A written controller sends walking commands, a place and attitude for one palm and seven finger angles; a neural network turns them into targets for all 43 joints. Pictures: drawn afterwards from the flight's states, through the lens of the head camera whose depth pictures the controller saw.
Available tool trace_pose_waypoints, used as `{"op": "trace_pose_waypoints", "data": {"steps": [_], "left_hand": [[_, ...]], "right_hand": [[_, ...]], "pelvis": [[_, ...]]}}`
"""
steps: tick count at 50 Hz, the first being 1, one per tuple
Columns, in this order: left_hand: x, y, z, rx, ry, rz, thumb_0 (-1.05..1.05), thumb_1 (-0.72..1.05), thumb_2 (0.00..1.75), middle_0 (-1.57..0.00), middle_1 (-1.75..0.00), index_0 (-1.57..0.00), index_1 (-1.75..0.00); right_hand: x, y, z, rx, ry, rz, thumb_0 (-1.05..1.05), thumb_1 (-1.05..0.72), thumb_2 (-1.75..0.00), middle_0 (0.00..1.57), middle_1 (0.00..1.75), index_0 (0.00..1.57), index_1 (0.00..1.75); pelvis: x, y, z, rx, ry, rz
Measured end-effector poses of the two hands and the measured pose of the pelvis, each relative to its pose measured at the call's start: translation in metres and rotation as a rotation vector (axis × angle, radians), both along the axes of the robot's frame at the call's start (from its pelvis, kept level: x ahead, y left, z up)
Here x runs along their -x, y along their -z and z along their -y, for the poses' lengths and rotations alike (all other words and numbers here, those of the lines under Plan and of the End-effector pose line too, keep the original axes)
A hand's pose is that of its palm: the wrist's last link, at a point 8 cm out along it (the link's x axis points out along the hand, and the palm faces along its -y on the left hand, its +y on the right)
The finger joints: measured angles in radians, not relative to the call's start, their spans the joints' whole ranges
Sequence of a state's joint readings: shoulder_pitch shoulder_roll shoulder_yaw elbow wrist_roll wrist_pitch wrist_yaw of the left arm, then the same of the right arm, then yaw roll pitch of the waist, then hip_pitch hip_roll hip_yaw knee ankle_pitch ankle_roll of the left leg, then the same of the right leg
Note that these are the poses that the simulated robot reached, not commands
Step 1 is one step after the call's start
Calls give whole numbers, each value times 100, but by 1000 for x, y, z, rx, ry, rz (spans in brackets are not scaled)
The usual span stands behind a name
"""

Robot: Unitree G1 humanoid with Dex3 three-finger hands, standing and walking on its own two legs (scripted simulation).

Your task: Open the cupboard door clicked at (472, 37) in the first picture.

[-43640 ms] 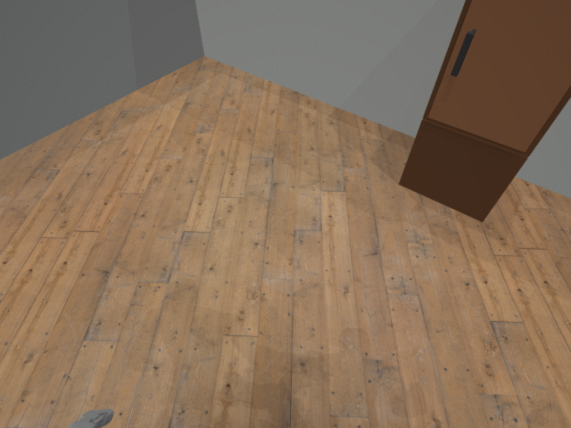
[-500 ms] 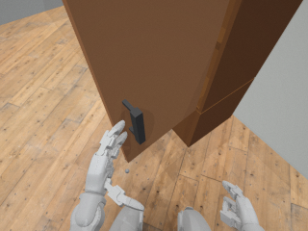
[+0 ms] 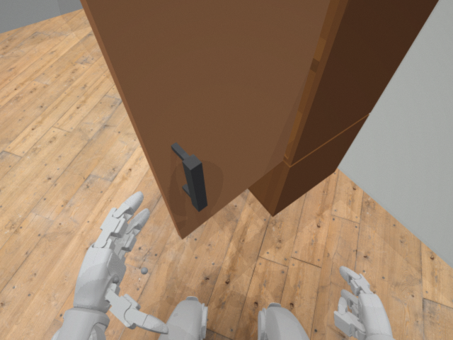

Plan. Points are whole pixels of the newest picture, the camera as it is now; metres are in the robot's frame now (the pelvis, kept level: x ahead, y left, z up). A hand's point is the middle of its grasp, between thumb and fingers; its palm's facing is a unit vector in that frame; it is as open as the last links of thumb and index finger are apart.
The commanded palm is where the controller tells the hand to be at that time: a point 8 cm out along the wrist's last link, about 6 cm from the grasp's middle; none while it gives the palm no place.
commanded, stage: draw the hand back to the body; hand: left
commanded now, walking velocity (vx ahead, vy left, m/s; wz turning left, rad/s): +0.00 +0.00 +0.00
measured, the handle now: (189, 178) +0.37 +0.09 +0.06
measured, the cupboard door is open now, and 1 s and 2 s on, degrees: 95 95 95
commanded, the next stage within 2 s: step back with the hand held close in 1.62 s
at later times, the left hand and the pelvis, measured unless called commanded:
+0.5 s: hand (91, 265) +0.21 +0.18 +0.13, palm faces -0.05 -1.00 -0.07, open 16.3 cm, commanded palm +0.18 +0.24 +0.15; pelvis +0.01 +0.01 +0.05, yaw +1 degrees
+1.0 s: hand out of the picture +0.23 +0.25 +0.22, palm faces +0.33 -0.85 -0.41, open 12.0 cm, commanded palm +0.18 +0.30 +0.25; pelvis +0.04 +0.02 +0.11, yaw +0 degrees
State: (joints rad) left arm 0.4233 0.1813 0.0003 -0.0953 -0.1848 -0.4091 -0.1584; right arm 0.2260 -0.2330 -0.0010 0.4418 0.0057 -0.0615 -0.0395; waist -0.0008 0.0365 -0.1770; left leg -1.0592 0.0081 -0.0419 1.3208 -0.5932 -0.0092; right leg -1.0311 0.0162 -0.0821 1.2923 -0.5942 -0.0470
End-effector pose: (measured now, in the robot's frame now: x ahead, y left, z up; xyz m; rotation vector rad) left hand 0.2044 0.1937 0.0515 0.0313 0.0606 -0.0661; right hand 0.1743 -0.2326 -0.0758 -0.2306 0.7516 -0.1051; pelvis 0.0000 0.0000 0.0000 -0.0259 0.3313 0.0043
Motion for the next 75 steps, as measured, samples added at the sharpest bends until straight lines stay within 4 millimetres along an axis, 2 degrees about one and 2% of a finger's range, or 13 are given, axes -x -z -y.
{"op": "trace_pose_waypoints", "data": {"steps": [5, 9, 16, 28, 30, 34, 40, 50, 64, 67, 75], "left_hand": [[0, -2, 1, 4, 18, 13, -1, -50, 30, -15, -30, -15, -30], [0, -18, -4, -18, 24, 20, -1, -50, 30, -15, -30, -15, -30], [9, -58, -21, -36, -20, 24, -1, -50, 30, -15, -30, -15, -30], [17, -98, -43, -48, -21, 45, -1, -47, 32, -15, -30, -15, -30], [17, -106, -49, -139, -62, 20, -1, -44, 33, -15, -30, -16, -30], [21, -121, -59, -272, -188, -53, -1, -34, 37, -16, -30, -16, -30], [23, -142, -76, -359, -312, -79, 0, -16, 45, -16, -30, -17, -30], [14, -191, -97, -411, -405, 40, 0, 18, 59, -18, -30, -18, -30], [14, -251, -120, -476, -497, 224, 1, 66, 80, -20, -30, -20, -30], [14, -254, -122, -472, -511, 238, 1, 75, 84, -20, -30, -21, -30], [17, -239, -114, -436, -488, 179, 2, 86, 89, -20, -30, -21, -30]], "right_hand": [[0, 1, -3, -1, -3, 10, 1, -90, -90, 20, 30, 20, 30], [2, -5, -8, -16, 9, 13, 1, -90, -90, 20, 30, 20, 30], [4, -30, -16, -45, 22, 35, 1, -90, -90, 20, 30, 20, 30], [-7, -71, -12, -18, 27, 116, 1, -90, -90, 20, 30, 20, 30], [-10, -76, -13, -9, 31, 114, 1, -90, -90, 20, 30, 20, 30], [-13, -87, -18, -10, 47, 106, 1, -90, -90, 20, 30, 20, 30], [-16, -95, -28, -16, 26, 90, 1, -90, -90, 20, 30, 20, 30], [-30, -108, -37, -35, -12, 99, 1, -90, -90, 20, 30, 20, 30], [-45, -122, -33, -32, -40, 115, 1, -90, -90, 20, 30, 20, 30], [-44, -122, -31, -36, -38, 107, 1, -90, -90, 20, 30, 20, 30], [-33, -121, -23, -26, -23, 80, 1, -90, -90, 20, 30, 20, 30]], "pelvis": [[2, 2, -1, 3, 0, 1], [2, -4, -2, 4, 0, 21], [-4, -28, -5, 7, -8, 72], [-14, -54, -9, 11, -13, 148], [-16, -59, -9, 6, -6, 162], [-21, -73, -12, 1, -1, 197], [-28, -90, -16, -5, 0, 249], [-39, -109, -19, -12, 5, 323], [-42, -122, -17, -14, 13, 382], [-40, -123, -16, -15, 15, 389], [-36, -125, -13, -15, 20, 401]]}}
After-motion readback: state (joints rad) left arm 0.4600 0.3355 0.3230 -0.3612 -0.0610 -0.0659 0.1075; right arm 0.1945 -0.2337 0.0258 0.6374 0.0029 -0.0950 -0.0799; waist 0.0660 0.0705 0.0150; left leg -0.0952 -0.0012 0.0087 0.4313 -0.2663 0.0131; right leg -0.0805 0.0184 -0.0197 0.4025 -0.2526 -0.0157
